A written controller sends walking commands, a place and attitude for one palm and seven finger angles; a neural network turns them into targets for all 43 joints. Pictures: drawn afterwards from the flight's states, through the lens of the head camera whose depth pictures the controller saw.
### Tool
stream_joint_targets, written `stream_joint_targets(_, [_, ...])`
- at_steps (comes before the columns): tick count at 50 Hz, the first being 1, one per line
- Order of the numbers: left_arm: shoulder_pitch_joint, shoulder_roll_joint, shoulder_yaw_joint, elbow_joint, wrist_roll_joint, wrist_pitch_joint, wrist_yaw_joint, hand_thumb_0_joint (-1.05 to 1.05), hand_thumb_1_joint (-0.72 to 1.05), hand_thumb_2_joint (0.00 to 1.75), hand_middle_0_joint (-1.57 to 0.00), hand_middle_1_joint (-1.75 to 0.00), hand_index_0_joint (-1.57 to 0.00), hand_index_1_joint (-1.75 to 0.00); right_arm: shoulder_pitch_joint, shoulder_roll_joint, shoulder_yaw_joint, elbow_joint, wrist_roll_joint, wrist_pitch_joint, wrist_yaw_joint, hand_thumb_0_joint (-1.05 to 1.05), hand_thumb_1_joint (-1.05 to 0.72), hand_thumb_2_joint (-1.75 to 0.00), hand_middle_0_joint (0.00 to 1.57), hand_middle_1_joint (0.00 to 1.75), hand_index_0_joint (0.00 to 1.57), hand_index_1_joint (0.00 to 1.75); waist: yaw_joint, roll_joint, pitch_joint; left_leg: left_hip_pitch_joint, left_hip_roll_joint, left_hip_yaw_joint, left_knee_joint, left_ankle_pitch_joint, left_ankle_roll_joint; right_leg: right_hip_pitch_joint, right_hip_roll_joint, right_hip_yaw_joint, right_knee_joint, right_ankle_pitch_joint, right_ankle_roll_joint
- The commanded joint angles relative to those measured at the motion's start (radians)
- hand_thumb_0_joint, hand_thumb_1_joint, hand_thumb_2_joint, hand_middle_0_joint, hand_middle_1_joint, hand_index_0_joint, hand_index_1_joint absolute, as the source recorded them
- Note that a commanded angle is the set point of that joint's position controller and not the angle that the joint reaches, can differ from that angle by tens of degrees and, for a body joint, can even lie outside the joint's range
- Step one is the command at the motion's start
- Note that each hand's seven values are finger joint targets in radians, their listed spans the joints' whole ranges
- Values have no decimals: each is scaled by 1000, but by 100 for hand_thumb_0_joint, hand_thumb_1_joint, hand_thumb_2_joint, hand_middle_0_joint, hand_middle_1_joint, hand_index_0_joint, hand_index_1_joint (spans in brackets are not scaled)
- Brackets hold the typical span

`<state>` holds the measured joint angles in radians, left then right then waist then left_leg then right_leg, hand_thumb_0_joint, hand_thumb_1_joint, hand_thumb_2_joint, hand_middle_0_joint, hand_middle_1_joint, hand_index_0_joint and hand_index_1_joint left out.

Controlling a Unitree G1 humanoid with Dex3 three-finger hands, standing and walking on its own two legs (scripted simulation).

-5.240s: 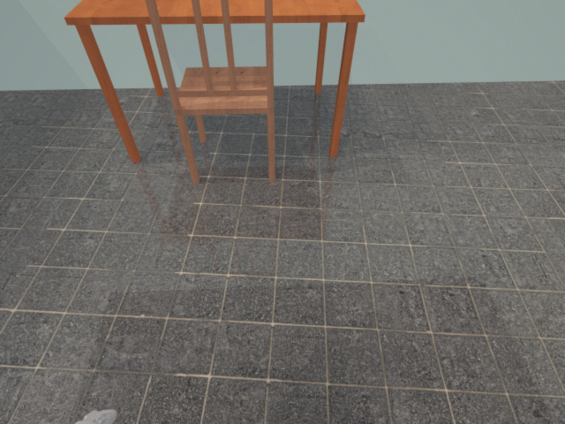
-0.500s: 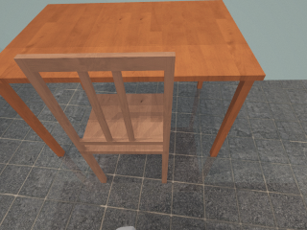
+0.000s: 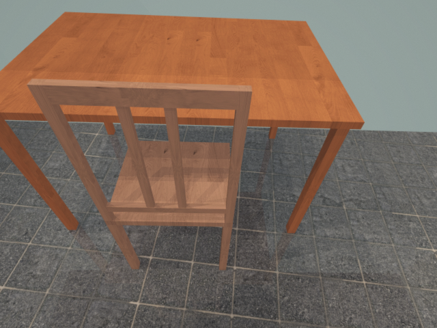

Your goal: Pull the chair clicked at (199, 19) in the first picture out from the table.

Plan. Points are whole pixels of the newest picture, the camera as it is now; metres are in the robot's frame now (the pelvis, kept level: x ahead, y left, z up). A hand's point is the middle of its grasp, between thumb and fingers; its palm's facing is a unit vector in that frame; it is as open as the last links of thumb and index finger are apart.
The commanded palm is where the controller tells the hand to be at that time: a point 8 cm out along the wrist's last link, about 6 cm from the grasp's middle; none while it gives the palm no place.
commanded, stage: look again from close up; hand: left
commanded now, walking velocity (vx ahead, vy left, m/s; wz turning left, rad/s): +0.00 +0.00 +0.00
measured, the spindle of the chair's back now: (139, 164) +0.51 +0.23 -0.05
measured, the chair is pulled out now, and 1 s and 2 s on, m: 0.00 0.00 0.00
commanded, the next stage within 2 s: raise the hand toward the chair's back in 1.22 s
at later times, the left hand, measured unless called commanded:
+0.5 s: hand out of the picture +0.02 +0.17 -0.17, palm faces +0.00 -0.99 -0.16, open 7.3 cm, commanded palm none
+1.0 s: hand out of the picture +0.05 +0.18 -0.17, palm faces -0.02 -0.98 -0.19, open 7.3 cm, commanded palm none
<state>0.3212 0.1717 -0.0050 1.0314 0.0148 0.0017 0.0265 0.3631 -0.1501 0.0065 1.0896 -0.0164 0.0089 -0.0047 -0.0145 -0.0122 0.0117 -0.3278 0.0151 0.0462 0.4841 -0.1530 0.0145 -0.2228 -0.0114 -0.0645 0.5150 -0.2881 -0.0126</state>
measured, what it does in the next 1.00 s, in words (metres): shifts its weight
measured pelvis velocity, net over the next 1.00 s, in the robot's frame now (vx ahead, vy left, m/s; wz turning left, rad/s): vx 0.06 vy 0.01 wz -0.03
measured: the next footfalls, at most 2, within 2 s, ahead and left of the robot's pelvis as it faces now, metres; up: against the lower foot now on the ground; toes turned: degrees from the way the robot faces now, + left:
none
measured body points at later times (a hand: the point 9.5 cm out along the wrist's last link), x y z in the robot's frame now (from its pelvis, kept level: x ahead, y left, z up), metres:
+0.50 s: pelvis +0.04 +0.01 +0.01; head +0.05 +0.02 +0.46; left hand +0.03 +0.22 -0.16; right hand +0.05 -0.22 -0.15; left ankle +0.07 +0.11 -0.74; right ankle -0.01 -0.11 -0.74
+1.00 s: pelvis +0.06 +0.01 +0.01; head +0.07 +0.01 +0.46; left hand +0.06 +0.23 -0.15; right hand +0.07 -0.22 -0.15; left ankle +0.07 +0.11 -0.74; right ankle -0.01 -0.11 -0.74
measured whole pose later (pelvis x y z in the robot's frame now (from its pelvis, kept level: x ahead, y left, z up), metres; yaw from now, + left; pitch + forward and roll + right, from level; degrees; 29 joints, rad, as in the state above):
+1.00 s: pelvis +0.06 +0.01 +0.01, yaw -2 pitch +0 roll +1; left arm 0.30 0.16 -0.02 1.12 0.02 -0.02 0.04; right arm 0.24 -0.16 0.02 1.15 0.00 -0.02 -0.02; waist 0.01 -0.02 0.02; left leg -0.19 -0.01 0.08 0.40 -0.21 0.02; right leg -0.09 -0.03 -0.03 0.41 -0.32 0.01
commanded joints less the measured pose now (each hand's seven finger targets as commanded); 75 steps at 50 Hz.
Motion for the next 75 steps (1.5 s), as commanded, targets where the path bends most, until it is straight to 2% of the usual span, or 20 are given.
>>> stream_joint_targets(1, [62, 87, 18, -1, -4, -28, 7, 0, 90, 90, -20, -30, -20, -30, -3, -89, -14, -27, 4, -34, -10, 0, -90, -90, 20, 30, 20, 30, 18, 24, 48, 34, 76, -118, -141, -166, 20, -57, -85, 111, -166, -97, -30])
stream_joint_targets(9, [76, 66, 10, 48, -1, -33, 14, 0, 90, 90, -20, -30, -20, -30, -9, -82, -12, 13, 12, -46, -18, 0, -90, -90, 20, 30, 20, 30, 19, 35, 30, 107, 91, -105, -134, -4, 27, -19, -81, 97, -148, 56, -16])
stream_joint_targets(19, [82, 61, 6, 69, 2, -33, 17, 0, 90, 90, -20, -30, -20, -30, -51, -82, -10, 25, 12, -43, -20, 0, -90, -90, 20, 30, 20, 30, 16, 2, 58, 147, 84, -88, -133, 31, 26, -29, -91, 104, -165, 86, -8])
stream_joint_targets(27, [81, 72, 7, 73, 1, -34, 17, 0, 90, 90, -20, -30, -20, -30, -68, -98, -9, 22, 11, -47, -22, 0, -90, -90, 20, 30, 20, 30, 17, 9, 13, 196, 89, -78, -120, 122, 27, 6, -96, 103, -160, 161, -4])
stream_joint_targets(33, [73, 79, 7, 73, 1, -33, 16, 0, 90, 90, -20, -30, -20, -30, -87, -97, -7, 24, 13, -45, -23, 0, -90, -90, 20, 30, 20, 30, 23, -2, 48, 187, 89, -74, -131, 118, 27, 8, -95, 102, -176, 167, -2])
stream_joint_targets(42, [67, 91, 7, 74, 0, -35, 18, 0, 90, 90, -20, -30, -20, -30, -83, -110, -6, 27, 11, -47, -24, 0, -90, -90, 20, 30, 20, 30, 21, 1, 2, 223, 89, -76, -124, 183, 25, 43, -102, 103, -169, 226, -1])
stream_joint_targets(53, [77, 90, 8, 76, 1, -34, 18, 0, 90, 90, -20, -30, -20, -30, -78, -100, -3, 36, 13, -45, -25, 0, -90, -90, 20, 30, 20, 30, 27, 2, 39, 212, 87, -71, -135, 169, 26, 47, -104, 99, -189, 229, -3])
stream_joint_targets(57, [78, 88, 8, 79, -1, -34, 19, 0, 90, 90, -20, -30, -20, -30, -65, -104, -3, 38, 11, -44, -25, 0, -90, -90, 20, 30, 20, 30, 22, 2, 16, 226, 87, -74, -132, 182, 24, 57, -106, 96, -182, 239, -4])
stream_joint_targets(63, [88, 81, 5, 85, 0, -33, 19, 0, 90, 90, -20, -30, -20, -30, -66, -94, -2, 41, 13, -41, -26, 0, -90, -90, 20, 30, 20, 30, 25, -11, 66, 212, 88, -70, -143, 143, 25, 35, -102, 97, -199, 212, -5])
stream_joint_targets(65, [91, 81, 6, 86, 0, -33, 20, 0, 90, 90, -20, -30, -20, -30, -60, -98, -3, 41, 11, -41, -26, 0, -90, -90, 20, 30, 20, 30, 21, 3, 40, 226, 87, -73, -140, 153, 23, 42, -104, 103, -193, 216, -7])
stream_joint_targets(66, [104, 86, -1, 84, 22, -62, 55, 0, 90, 90, -20, -30, -20, -30, -112, -133, -7, -35, 11, -51, -14, 0, -90, -90, 20, 30, 20, 30, 27, -23, 112, 104, 95, -52, 91, 324, -5, -16, -130, 146, -177, 548, 13])
stream_joint_targets(67, [-590, 287, 92, -1412, -177, -256, 36, 0, 88, 89, -20, -30, -20, -30, -68, -298, -47, -370, 58, -173, -59, 0, -90, -90, 20, 30, 20, 30, -93, 135, -349, 416, 2, -41, -32, 375, 23, 26, -34, 40, -50, 507, -7])
stream_joint_targets(68, [-487, 336, 130, -1384, -133, -252, 84, 0, 85, 88, -20, -29, -20, -29, -178, -203, -8, -325, 63, -254, -95, 0, -90, -90, 20, 30, 20, 30, -52, 220, -306, 453, 44, -3, -16, 360, 22, -66, 6, 14, -26, 261, -6])
stream_joint_targets(69, [-5, 70, 17, -1117, -132, -129, 92, 0, 83, 87, -19, -29, -19, -29, -138, -190, -33, -352, 53, -315, -79, 0, -90, -90, 20, 30, 20, 30, -28, 214, -264, 414, 60, -51, -63, 388, 21, -140, 24, -21, 64, 93, -13])
stream_joint_targets(70, [69, -65, -64, -1029, -162, -89, 87, 0, 81, 86, -19, -29, -19, -29, -119, -186, -33, -318, 66, -326, -72, 0, -90, -90, 20, 30, 20, 30, -40, 150, -175, 297, 33, -70, -18, 346, 15, -163, 9, -34, 81, 51, -2])
stream_joint_targets(71, [-11, -61, -67, -1115, -178, -128, 72, 0, 78, 85, -19, -28, -19, -28, -129, -213, -50, -376, 59, -334, -69, 0, -90, -90, 20, 30, 20, 30, -43, 126, -108, 209, 27, -84, 37, 224, 8, -195, 3, -45, 57, 73, 6])
stream_joint_targets(72, [-28, -3, -15, -1073, -165, -172, 58, 0, 76, 84, -19, -28, -19, -28, -134, -237, -62, -394, 41, -338, -67, 0, -90, -90, 20, 30, 20, 30, -65, 43, -90, 111, 8, -84, 101, 97, 8, -255, 7, -50, 49, 86, 6])
stream_joint_targets(73, [9, -6, 16, -999, -167, -225, 32, 0, 74, 83, -18, -27, -18, -27, -139, -236, -68, -420, 28, -338, -63, 0, -90, -90, 20, 30, 20, 30, -72, -62, -79, 18, -13, -80, 166, 39, 8, -318, 14, -63, 78, 74, 5])
stream_joint_targets(74, [54, -58, 11, -876, -175, -294, -8, 0, 71, 82, -18, -27, -18, -27, -160, -229, -74, -436, 16, -337, -56, 0, -90, -90, 20, 30, 20, 30, -56, -212, -77, -94, -9, -81, 235, -16, 2, -417, 18, -67, 143, 24, 8])
stream_joint_targets(75, [158, -95, 20, -794, -199, -372, -65, 0, 69, 81, -18, -27, -18, -27, -194, -219, -83, -464, 12, -339, -48, 0, -90, -90, 20, 30, 20, 30, -9, -287, -75, -205, -8, -74, 285, -74, -7, -478, 20, -58, 204, -25, 6])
